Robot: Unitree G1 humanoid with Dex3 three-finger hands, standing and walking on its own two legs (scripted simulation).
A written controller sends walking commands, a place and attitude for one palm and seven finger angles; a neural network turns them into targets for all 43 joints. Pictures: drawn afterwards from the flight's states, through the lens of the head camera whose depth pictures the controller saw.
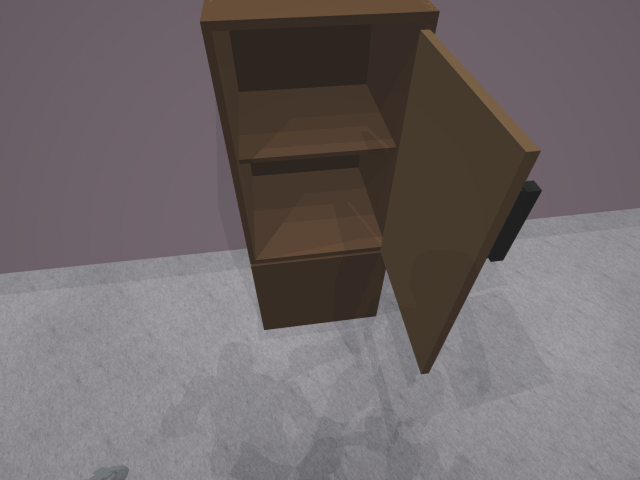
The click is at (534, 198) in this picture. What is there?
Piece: cupboard door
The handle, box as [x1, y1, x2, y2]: [487, 180, 541, 261]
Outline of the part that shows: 533,180 525,182 487,257 490,261 503,259 541,191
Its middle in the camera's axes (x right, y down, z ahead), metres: +0.27 -0.02 +0.59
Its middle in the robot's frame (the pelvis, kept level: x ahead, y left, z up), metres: +0.47 -0.24 +0.06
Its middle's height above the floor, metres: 0.83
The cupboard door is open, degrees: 90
